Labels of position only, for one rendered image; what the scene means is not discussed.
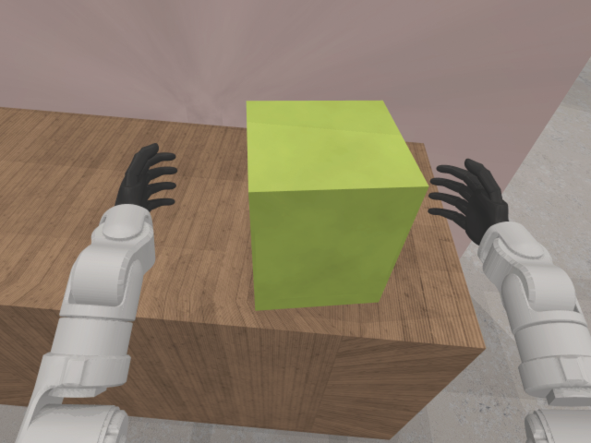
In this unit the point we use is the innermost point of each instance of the left robot forearm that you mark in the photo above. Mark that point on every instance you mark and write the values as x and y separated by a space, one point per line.
89 352

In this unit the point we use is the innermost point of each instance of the carton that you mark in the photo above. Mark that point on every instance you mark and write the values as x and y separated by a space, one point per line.
333 192

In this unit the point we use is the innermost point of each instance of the right robot hand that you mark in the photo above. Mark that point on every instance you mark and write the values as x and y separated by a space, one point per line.
485 206

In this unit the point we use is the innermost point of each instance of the robot right upper arm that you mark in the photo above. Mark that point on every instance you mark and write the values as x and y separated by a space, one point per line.
558 426

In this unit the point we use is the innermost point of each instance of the left robot hand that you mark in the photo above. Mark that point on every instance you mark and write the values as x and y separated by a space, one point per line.
134 188

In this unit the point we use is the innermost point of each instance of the pedestal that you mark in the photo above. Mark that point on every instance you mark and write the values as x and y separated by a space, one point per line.
199 350

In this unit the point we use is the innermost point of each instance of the robot left upper arm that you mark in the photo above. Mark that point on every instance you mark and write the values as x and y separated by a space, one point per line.
78 423

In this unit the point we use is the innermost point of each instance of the right robot forearm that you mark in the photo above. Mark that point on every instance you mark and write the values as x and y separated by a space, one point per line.
544 315

